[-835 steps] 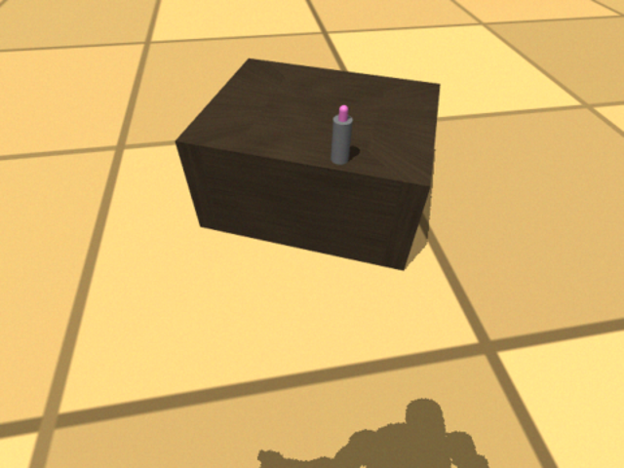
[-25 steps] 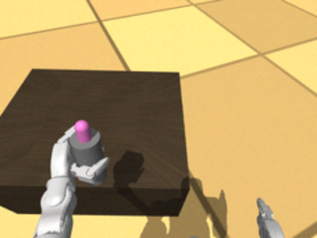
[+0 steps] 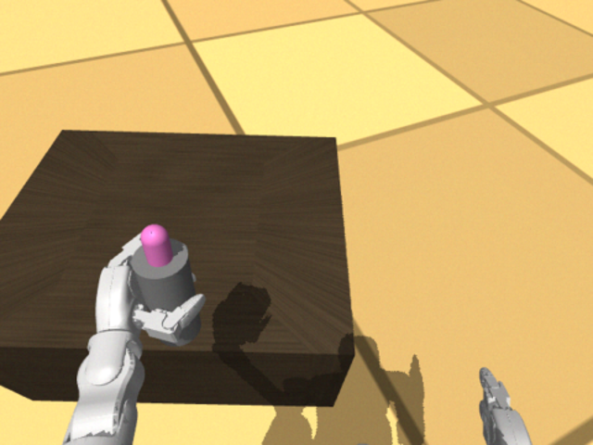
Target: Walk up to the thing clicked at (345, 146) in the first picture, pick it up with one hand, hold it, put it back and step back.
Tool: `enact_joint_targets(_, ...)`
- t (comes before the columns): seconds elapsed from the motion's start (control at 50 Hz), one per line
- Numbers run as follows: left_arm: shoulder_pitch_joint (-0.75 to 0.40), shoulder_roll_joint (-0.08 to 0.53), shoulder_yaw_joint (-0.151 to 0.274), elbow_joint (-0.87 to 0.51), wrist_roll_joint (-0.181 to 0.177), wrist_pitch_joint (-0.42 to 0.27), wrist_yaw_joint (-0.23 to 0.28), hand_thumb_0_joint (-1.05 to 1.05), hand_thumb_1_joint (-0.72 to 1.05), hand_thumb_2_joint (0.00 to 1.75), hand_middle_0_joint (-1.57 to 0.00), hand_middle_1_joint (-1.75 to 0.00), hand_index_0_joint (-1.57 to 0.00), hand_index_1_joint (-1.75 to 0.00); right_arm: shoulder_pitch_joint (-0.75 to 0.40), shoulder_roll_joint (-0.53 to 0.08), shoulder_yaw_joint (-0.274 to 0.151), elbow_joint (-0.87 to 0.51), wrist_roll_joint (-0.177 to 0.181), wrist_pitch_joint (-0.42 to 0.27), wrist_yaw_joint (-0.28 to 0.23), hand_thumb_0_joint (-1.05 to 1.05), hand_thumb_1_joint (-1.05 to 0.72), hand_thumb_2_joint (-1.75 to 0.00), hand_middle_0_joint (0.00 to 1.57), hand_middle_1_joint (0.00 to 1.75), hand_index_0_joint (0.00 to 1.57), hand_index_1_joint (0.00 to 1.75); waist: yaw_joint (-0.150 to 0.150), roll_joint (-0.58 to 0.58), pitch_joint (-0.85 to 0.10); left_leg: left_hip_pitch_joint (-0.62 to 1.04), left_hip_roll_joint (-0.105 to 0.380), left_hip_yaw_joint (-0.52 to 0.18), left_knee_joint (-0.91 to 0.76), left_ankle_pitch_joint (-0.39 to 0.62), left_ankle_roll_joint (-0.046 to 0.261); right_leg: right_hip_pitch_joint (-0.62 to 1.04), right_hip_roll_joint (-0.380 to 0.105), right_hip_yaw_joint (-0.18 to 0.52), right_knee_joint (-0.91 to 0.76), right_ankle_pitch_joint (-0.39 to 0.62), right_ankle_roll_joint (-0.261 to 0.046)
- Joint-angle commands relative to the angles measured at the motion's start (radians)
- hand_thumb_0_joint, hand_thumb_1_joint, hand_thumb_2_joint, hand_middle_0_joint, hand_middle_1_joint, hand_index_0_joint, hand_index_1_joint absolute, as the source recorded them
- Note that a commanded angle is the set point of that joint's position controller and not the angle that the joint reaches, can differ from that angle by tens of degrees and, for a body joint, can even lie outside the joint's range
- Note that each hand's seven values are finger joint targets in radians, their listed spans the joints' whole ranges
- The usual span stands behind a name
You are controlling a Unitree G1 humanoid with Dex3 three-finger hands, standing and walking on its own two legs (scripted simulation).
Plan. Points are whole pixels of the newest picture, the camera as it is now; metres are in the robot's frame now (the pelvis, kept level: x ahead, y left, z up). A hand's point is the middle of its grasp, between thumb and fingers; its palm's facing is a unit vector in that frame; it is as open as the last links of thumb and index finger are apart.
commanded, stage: hold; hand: left
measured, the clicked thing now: (167, 284) +0.31 +0.18 +0.06
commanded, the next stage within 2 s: crouch in 0.46 s
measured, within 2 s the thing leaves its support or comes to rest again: neither
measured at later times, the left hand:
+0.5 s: hand (169, 292) +0.31 +0.17 +0.05, palm faces +0.14 -0.99 -0.01, open 9.4 cm
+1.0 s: hand (181, 292) +0.34 +0.18 -0.01, palm faces +0.14 -0.99 +0.00, open 9.3 cm
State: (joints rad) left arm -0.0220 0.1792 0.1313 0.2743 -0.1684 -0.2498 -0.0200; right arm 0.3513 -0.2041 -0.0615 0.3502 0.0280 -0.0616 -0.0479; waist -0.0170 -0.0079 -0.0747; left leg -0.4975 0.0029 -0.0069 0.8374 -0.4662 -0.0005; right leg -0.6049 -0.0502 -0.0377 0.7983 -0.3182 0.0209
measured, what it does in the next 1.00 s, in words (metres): stands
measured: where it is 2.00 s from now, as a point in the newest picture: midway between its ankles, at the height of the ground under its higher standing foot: outside the picture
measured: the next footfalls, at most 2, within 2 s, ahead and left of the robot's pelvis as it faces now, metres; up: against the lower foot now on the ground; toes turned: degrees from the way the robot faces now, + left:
none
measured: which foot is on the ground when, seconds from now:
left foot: down 0.00-1.00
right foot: down 0.00-1.00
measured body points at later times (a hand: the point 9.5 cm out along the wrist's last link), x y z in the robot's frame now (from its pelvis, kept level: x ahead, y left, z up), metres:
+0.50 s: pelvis +0.00 +0.00 +0.00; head +0.03 +0.01 +0.45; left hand +0.29 +0.23 +0.06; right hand +0.15 -0.25 -0.06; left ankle -0.03 +0.12 -0.70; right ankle +0.05 -0.14 -0.70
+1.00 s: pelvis -0.02 +0.00 -0.02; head +0.06 +0.02 +0.42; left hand +0.33 +0.23 -0.01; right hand +0.14 -0.25 -0.05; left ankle -0.03 +0.12 -0.70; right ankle +0.05 -0.14 -0.70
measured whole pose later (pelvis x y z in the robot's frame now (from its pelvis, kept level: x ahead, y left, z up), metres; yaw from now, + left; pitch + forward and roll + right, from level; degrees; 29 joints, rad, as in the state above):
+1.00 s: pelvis -0.02 +0.00 -0.02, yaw +0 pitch +12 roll +0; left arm -0.27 0.23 0.22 0.66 -0.15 -0.43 -0.05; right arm 0.35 -0.22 -0.04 0.24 -0.01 -0.09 -0.01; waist -0.07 -0.05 -0.05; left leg -0.69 0.00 -0.01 0.96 -0.48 0.00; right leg -0.79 -0.05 -0.04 0.90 -0.32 0.01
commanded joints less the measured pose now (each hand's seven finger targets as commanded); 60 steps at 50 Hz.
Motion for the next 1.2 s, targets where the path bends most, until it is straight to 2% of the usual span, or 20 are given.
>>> enact_joint_targets(0.0, -0.325, 0.133, 0.069, -0.272, -0.025, -0.103, -0.007, 0.0, 0.18, 1.36, -1.34, -1.5, -1.35, -1.51, -0.033, -0.131, -0.071, -0.142, -0.004, -0.056, -0.003, 0.0, 0.55, -0.05, 0.05, 0.05, 0.05, 0.05, -0.006, 0.017, -0.229, -0.012, -0.017, 0.006, -0.139, 0.265, -0.006, 0.224, 0.016, -0.001, -0.081, 0.195, -0.028)
enact_joint_targets(0.18, -0.293, 0.115, 0.04, -0.306, -0.017, -0.117, -0.004, 0.0, 0.14, 1.32, -1.33, -1.48, -1.35, -1.49, -0.05, -0.139, -0.072, -0.192, -0.007, -0.06, 0.003, 0.0, 0.54, -0.06, 0.05, 0.05, 0.05, 0.05, -0.01, 0.031, -0.265, 0.012, -0.007, -0.005, -0.143, 0.312, -0.018, 0.229, 0.025, -0.008, -0.059, 0.216, -0.036)
enact_joint_targets(0.24, -0.282, 0.147, 0.085, -0.263, -0.02, -0.116, 0.002, 0.0, 0.15, 1.34, -1.33, -1.49, -1.35, -1.5, -0.031, -0.161, -0.093, -0.157, -0.008, -0.054, -0.005, 0.0, 0.54, -0.06, 0.05, 0.05, 0.05, 0.05, -0.007, 0.022, -0.269, -0.002, -0.015, 0.0, -0.139, 0.257, -0.008, 0.238, 0.02, 0.001, -0.074, 0.183, -0.031)
enact_joint_targets(0.28, -0.332, 0.125, 0.061, -0.36, -0.026, -0.131, -0.003, 0.0, 0.14, 1.35, -1.34, -1.5, -1.36, -1.51, -0.041, -0.1, -0.035, -0.184, -0.006, -0.064, 0.003, 0.0, 0.54, -0.06, 0.05, 0.05, 0.05, 0.05, 0.005, 0.049, -0.26, -0.001, -0.018, 0.002, -0.145, 0.252, -0.008, 0.242, 0.018, -0.001, -0.077, 0.18, -0.03)
enact_joint_targets(0.32, -0.242, 0.144, 0.09, -0.222, -0.019, -0.111, 0.003, 0.0, 0.13, 1.35, -1.34, -1.51, -1.36, -1.52, -0.024, -0.169, -0.101, -0.148, -0.006, -0.053, -0.007, 0.0, 0.54, -0.06, 0.05, 0.05, 0.05, 0.05, -0.01, 0.014, -0.225, -0.011, -0.018, 0.003, -0.147, 0.228, -0.003, 0.224, 0.021, -0.001, -0.086, 0.162, -0.028)
enact_joint_targets(0.34, -0.323, 0.114, 0.039, -0.309, -0.02, -0.121, -0.006, 0.0, 0.17, 1.34, -1.33, -1.49, -1.34, -1.5, -0.033, -0.129, -0.058, -0.179, -0.007, -0.06, -0.002, 0.0, 0.54, -0.06, 0.05, 0.05, 0.05, 0.05, -0.018, 0.007, -0.241, -0.002, -0.016, 0.001, -0.148, 0.229, -0.003, 0.227, 0.02, -0.001, -0.085, 0.165, -0.027)
enact_joint_targets(0.38, -0.32, 0.101, 0.024, -0.309, -0.019, -0.12, -0.007, 0.0, 0.17, 1.36, -1.35, -1.51, -1.36, -1.52, -0.04, -0.119, -0.061, -0.143, -0.007, -0.064, -0.003, 0.0, 0.54, -0.06, 0.05, 0.05, 0.05, 0.05, -0.015, 0.052, -0.257, 0.015, -0.014, 0.003, -0.146, 0.271, -0.011, 0.219, 0.022, -0.003, -0.071, 0.197, -0.031)
enact_joint_targets(0.44, -0.32, 0.098, 0.017, -0.27, -0.017, -0.105, -0.011, 0.0, 0.18, 1.34, -1.32, -1.48, -1.33, -1.49, -0.066, -0.135, -0.06, -0.185, -0.005, -0.068, -0.005, 0.0, 0.55, -0.05, 0.05, 0.05, 0.05, 0.05, -0.019, 0.018, -0.253, 0.01, -0.014, 0.001, -0.147, 0.249, -0.006, 0.222, 0.022, -0.004, -0.083, 0.18, -0.028)
enact_joint_targets(0.5, -0.303, 0.15, 0.079, -0.259, -0.02, -0.103, -0.004, 0.0, 0.18, 1.35, -1.32, -1.49, -1.34, -1.5, -0.011, -0.136, -0.065, -0.144, -0.007, -0.06, -0.006, 0.0, 0.55, -0.05, 0.05, 0.05, 0.05, 0.05, -0.005, 0.027, -0.265, 0.005, -0.02, 0.007, -0.142, 0.251, -0.004, 0.246, 0.016, 0.0, -0.089, 0.184, -0.029)
enact_joint_targets(0.56, -0.279, 0.124, 0.052, -0.258, -0.02, -0.093, 0.003, 0.0, 0.12, 1.29, -1.34, -1.46, -1.36, -1.47, 0.005, -0.155, -0.087, -0.113, -0.008, -0.058, -0.009, 0.0, 0.55, -0.05, 0.05, 0.05, 0.05, 0.05, -0.003, 0.035, -0.228, 0.006, -0.016, 0.004, -0.154, 0.26, -0.01, 0.235, 0.021, -0.007, -0.087, 0.183, -0.031)
enact_joint_targets(0.6, -0.334, 0.117, 0.045, -0.314, -0.02, -0.103, 0.002, 0.0, 0.14, 1.29, -1.35, -1.45, -1.36, -1.46, -0.07, -0.106, -0.038, -0.189, -0.002, -0.068, 0.001, 0.0, 0.55, -0.05, 0.05, 0.05, 0.05, 0.05, 0.009, 0.028, -0.252, 0.009, -0.012, -0.003, -0.158, 0.27, -0.013, 0.241, 0.023, -0.011, -0.083, 0.184, -0.031)
enact_joint_targets(0.66, -0.352, 0.11, 0.048, -0.226, -0.021, -0.108, -0.006, 0.0, 0.12, 1.31, -1.36, -1.48, -1.38, -1.49, -0.029, -0.095, -0.025, -0.181, -0.004, -0.063, 0.001, 0.0, 0.56, -0.05, 0.05, 0.05, 0.05, 0.05, -0.017, -0.014, -0.229, -0.014, -0.013, 0.002, -0.142, 0.269, -0.004, 0.228, 0.02, -0.005, -0.082, 0.199, -0.028)
enact_joint_targets(0.74, -0.398, 0.155, 0.11, -0.108, -0.017, -0.136, -0.009, 0.0, 0.17, 1.31, -1.35, -1.46, -1.36, -1.46, -0.03, -0.146, -0.072, -0.194, -0.011, -0.062, -0.002, 0.0, 0.56, -0.05, 0.05, 0.05, 0.05, 0.05, -0.029, -0.019, -0.221, -0.029, -0.018, 0.013, -0.128, 0.225, 0.003, 0.195, 0.013, 0.006, -0.081, 0.174, -0.025)
enact_joint_targets(0.76, -0.425, 0.116, 0.071, -0.103, -0.014, -0.151, -0.014, 0.0, 0.18, 1.3, -1.34, -1.45, -1.36, -1.46, -0.035, -0.114, -0.047, -0.194, -0.014, -0.067, 0.004, 0.0, 0.56, -0.05, 0.05, 0.05, 0.05, 0.05, -0.032, -0.007, -0.201, -0.043, -0.02, 0.013, -0.122, 0.213, 0.003, 0.179, 0.012, 0.006, -0.077, 0.165, -0.024)
enact_joint_targets(0.8, -0.437, 0.122, 0.08, 0.024, -0.009, -0.174, -0.018, 0.0, 0.15, 1.3, -1.35, -1.45, -1.36, -1.46, -0.022, -0.124, -0.05, -0.165, -0.018, -0.067, 0.01, 0.0, 0.56, -0.05, 0.05, 0.05, 0.05, 0.05, -0.041, -0.009, -0.171, -0.086, -0.016, 0.006, -0.107, 0.186, 0.002, 0.121, 0.015, 0.004, -0.058, 0.132, -0.028)
enact_joint_targets(0.88, -0.57, 0.199, 0.136, 0.094, -0.007, -0.254, -0.035, 0.0, 0.17, 1.29, -1.35, -1.45, -1.37, -1.46, -0.015, -0.156, -0.07, -0.238, -0.031, -0.084, 0.019, 0.0, 0.56, -0.05, 0.05, 0.05, 0.05, 0.05, -0.064, -0.009, -0.265, -0.119, -0.021, 0.01, -0.043, 0.171, 0.005, 0.095, 0.01, 0.018, -0.015, 0.138, -0.027)
enact_joint_targets(0.98, -0.684, 0.217, 0.134, 0.181, 0.004, -0.331, -0.053, 0.0, 0.21, 1.29, -1.37, -1.46, -1.39, -1.46, 0.036, -0.144, -0.039, -0.317, -0.05, -0.093, 0.045, 0.0, 0.55, -0.05, 0.05, 0.05, 0.05, 0.05, -0.071, 0.076, -0.378, -0.141, -0.014, -0.011, 0.016, 0.254, -0.022, 0.035, 0.019, 0.007, 0.073, 0.178, -0.046)
enact_joint_targets(1.04, -0.724, 0.263, 0.174, 0.248, 0.006, -0.362, -0.062, 0.0, 0.19, 1.29, -1.38, -1.48, -1.4, -1.48, 0.032, -0.191, -0.086, -0.375, -0.056, -0.094, 0.046, 0.0, 0.54, -0.05, 0.05, 0.05, 0.05, 0.05, -0.09, 0.069, -0.47, -0.172, -0.016, -0.014, 0.061, 0.258, -0.02, 0.026, 0.021, 0.01, 0.109, 0.193, -0.047)
enact_joint_targets(1.08, -0.779, 0.262, 0.169, 0.239, 0.007, -0.384, -0.064, 0.0, 0.21, 1.29, -1.39, -1.48, -1.41, -1.48, 0.031, -0.155, -0.045, -0.41, -0.06, -0.094, 0.057, 0.0, 0.54, -0.05, 0.05, 0.05, 0.05, 0.05, -0.081, 0.091, -0.474, -0.213, -0.022, -0.012, 0.074, 0.215, -0.018, 0.011, 0.02, 0.011, 0.122, 0.157, -0.047)
enact_joint_targets(1.18, -0.767, 0.286, 0.207, 0.374, 0.019, -0.409, -0.06, 0.0, 0.28, 1.32, -1.42, -1.51, -1.45, -1.51, 0.058, -0.193, -0.081, -0.48, -0.064, -0.083, 0.061, 0.0, 0.54, -0.05, 0.05, 0.05, 0.05, 0.05, -0.101, 0.076, -0.496, -0.274, -0.022, -0.022, 0.122, 0.203, -0.02, -0.05, 0.029, 0.002, 0.169, 0.141, -0.051)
